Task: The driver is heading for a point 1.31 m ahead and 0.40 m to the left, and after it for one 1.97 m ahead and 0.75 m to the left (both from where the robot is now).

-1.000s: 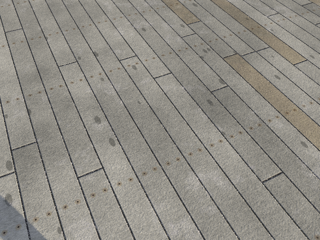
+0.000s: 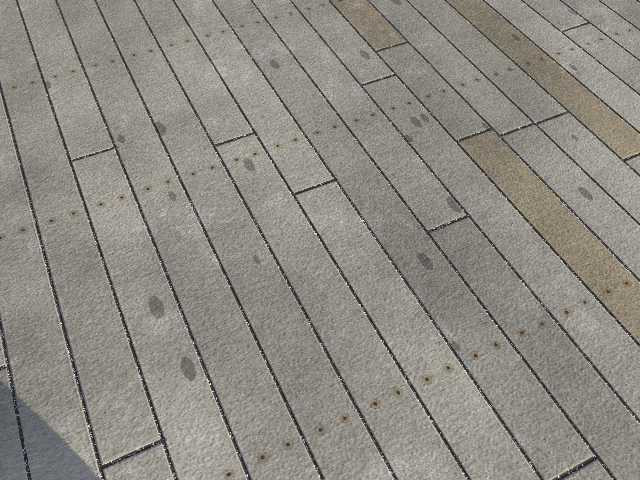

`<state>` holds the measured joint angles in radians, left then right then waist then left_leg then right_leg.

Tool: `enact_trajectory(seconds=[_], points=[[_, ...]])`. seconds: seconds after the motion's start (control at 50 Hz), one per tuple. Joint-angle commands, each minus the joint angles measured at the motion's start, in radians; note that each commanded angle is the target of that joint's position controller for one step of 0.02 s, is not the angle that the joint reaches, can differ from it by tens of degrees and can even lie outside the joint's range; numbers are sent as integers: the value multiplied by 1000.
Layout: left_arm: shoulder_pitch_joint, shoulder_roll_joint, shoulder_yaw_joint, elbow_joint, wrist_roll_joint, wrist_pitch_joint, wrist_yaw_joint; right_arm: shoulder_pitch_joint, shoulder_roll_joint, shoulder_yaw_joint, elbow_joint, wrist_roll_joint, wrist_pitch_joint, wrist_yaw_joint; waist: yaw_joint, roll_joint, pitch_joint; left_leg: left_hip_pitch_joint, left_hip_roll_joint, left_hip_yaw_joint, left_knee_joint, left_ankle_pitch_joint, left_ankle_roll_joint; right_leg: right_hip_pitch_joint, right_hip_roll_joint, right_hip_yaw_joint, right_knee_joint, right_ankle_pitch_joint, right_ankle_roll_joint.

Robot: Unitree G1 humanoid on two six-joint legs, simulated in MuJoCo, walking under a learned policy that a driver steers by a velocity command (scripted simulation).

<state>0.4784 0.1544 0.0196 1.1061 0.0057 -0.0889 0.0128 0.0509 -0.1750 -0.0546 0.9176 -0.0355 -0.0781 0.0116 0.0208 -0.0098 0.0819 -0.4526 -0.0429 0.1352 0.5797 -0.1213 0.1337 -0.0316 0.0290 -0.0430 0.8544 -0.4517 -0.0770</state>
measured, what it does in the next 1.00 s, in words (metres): walks ahead, turning left: right foot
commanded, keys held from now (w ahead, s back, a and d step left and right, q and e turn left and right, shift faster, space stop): w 0.20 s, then w+q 0.80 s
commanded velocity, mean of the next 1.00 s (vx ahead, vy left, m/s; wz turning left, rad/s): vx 0.50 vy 0.00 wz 0.34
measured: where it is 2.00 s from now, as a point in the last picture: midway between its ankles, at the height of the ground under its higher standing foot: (194, 252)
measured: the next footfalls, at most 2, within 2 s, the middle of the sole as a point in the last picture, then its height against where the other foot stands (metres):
right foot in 0.52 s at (395, 470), level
left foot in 1.06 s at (264, 378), level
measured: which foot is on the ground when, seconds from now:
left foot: down 0.00-0.52, up 0.54-1.00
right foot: up 0.00-0.50, down 0.52-1.00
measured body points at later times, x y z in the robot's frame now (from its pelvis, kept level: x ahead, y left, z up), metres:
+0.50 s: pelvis +0.28 -0.02 +0.01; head +0.32 -0.02 +0.46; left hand +0.48 +0.20 -0.09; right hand +0.19 -0.26 -0.13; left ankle +0.11 +0.06 -0.72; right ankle +0.42 -0.11 -0.71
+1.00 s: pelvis +0.51 +0.01 +0.02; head +0.55 +0.03 +0.46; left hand +0.37 +0.22 -0.13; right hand +0.79 -0.10 -0.09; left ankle +0.61 +0.16 -0.69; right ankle +0.42 -0.12 -0.72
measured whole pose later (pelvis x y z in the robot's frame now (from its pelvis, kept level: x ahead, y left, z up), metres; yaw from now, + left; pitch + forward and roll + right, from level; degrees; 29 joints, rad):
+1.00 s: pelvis +0.51 +0.01 +0.02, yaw +24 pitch +1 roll -1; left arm 0.43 0.19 0.05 0.98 0.02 -0.09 0.02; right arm 0.01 -0.20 -0.05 0.79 -0.04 0.00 0.07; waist 0.06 0.02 0.06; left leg -0.57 0.05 0.11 0.66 -0.12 0.11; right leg 0.09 -0.02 -0.33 0.27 -0.37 0.01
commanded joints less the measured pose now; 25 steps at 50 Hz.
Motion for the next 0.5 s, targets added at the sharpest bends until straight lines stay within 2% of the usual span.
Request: enact_trajectory(seconds=[0.02,0.04,0.06,0.08,0.1,0.14,0.18,0.2,0.28,0.4,0.44,0.46,0.48,0.5], points=[[-15,118,31,-101,1,-9,-8,273,-182,-53,56,25,12,1,-82,71,-161,564,408,-672,-355,-316,198,-604,-37,97,544,91,-35],[-72,112,31,-112,6,-14,-10,225,-118,-36,52,22,1,5,-65,5,-86,441,367,-567,-390,-213,167,-579,-71,95,485,150,-36],[-80,95,34,-110,15,-7,-12,218,-83,-24,62,18,-8,1,-33,-4,-50,357,324,-477,-407,-121,133,-533,-96,94,427,172,-33],[-62,75,32,-108,28,7,-17,230,-51,-12,80,19,-15,-5,-3,12,-40,293,286,-403,-421,-47,106,-478,-113,94,376,178,-22],[-48,55,30,-103,33,19,-23,255,-48,-7,93,18,-23,-9,10,22,-42,272,271,-360,-426,13,97,-451,-115,88,345,178,-12],[-77,51,32,-118,36,36,-30,307,-77,-9,111,21,-36,-13,20,34,-31,265,252,-302,-438,104,96,-473,-122,65,292,195,5],[-168,65,33,-153,36,47,-36,340,-103,-10,116,22,-38,-13,11,43,-4,277,240,-265,-467,105,92,-547,-139,43,222,259,24],[-221,73,34,-172,34,50,-38,359,-104,-8,117,23,-37,-13,0,47,8,292,233,-253,-478,113,88,-585,-145,33,178,296,33],[-406,75,29,-240,23,45,-41,440,-97,1,125,27,-29,-12,-49,57,31,351,204,-243,-467,224,75,-624,-129,-2,-53,414,70],[-562,89,25,-311,12,30,-37,507,-122,-5,129,16,-21,-23,-95,89,19,505,225,-287,-363,372,88,-616,-78,-5,-234,416,68],[-549,110,30,-325,8,18,-34,480,-143,-14,117,11,-17,-28,-72,101,10,523,239,-309,-312,432,75,-554,-65,7,-284,357,51],[-497,124,35,-317,6,11,-30,450,-155,-19,107,10,-16,-29,-42,106,-8,505,235,-307,-265,490,57,-464,-48,6,-320,320,39],[-401,144,45,-291,7,2,-23,425,-167,-25,98,12,-16,-27,0,101,-53,482,216,-298,-167,576,40,-329,-20,-4,-360,297,24],[-242,172,60,-245,17,-10,-13,402,-163,-26,89,20,-16,-22,70,56,-143,416,163,-259,19,549,18,-115,-27,-1,-418,345,1]])
Over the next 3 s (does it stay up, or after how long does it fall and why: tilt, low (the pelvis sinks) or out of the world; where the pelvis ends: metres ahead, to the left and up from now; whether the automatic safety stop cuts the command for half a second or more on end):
stays up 1.21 0.47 0.02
